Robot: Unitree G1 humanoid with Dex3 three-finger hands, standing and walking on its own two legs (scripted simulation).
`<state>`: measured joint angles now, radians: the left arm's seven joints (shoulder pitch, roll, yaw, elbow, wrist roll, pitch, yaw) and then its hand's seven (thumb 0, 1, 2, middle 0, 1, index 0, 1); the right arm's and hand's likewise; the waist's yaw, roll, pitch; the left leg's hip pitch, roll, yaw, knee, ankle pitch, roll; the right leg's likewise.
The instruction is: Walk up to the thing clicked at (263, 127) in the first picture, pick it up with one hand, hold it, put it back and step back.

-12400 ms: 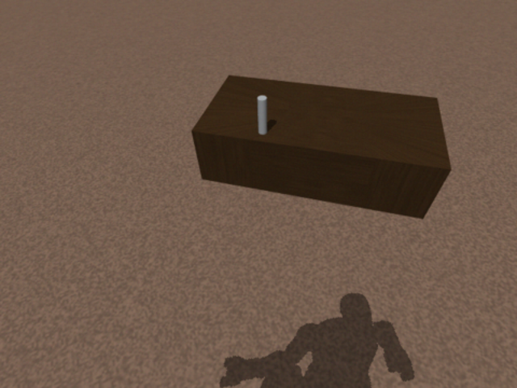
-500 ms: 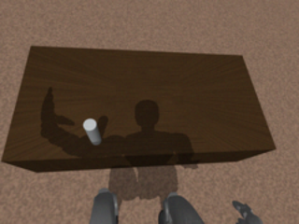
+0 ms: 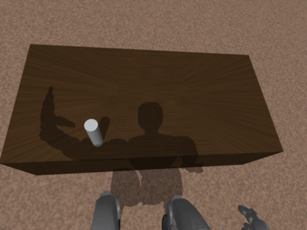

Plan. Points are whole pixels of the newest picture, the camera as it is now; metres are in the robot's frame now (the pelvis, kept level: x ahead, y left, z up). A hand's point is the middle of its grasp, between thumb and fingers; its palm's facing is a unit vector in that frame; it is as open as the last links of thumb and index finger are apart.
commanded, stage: go down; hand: left
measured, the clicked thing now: (94, 134) +0.44 +0.17 -0.24
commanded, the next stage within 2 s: approach in 1.58 s
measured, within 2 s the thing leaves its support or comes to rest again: neither
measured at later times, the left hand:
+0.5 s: hand out of the picture +0.40 +0.37 +0.04, palm faces +0.07 -1.00 -0.02, open 17.4 cm
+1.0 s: hand out of the picture +0.40 +0.37 +0.04, palm faces +0.07 -1.00 +0.00, open 17.2 cm
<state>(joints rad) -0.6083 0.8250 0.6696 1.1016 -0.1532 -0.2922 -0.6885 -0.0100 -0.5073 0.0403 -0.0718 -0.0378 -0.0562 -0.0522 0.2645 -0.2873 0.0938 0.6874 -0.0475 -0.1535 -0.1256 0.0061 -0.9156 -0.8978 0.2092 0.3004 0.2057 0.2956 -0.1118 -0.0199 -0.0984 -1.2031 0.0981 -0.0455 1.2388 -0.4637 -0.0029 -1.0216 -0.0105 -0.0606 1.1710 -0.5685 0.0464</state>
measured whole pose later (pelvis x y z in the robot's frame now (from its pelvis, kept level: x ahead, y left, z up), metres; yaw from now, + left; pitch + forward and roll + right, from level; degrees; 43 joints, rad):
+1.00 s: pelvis +0.00 +0.00 -0.01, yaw +0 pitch +25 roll -6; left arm -0.64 0.85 0.70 1.09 -0.20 -0.31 -0.75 -0.01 -0.48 0.02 -0.07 -0.04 -0.06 -0.04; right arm 0.25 -0.29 0.11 0.68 -0.04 -0.17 -0.14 0.01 -0.92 -0.90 0.21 0.30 0.21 0.30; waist -0.11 -0.02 -0.10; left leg -1.25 0.10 -0.06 1.28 -0.47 -0.01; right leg -1.07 -0.01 -0.06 1.21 -0.58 0.04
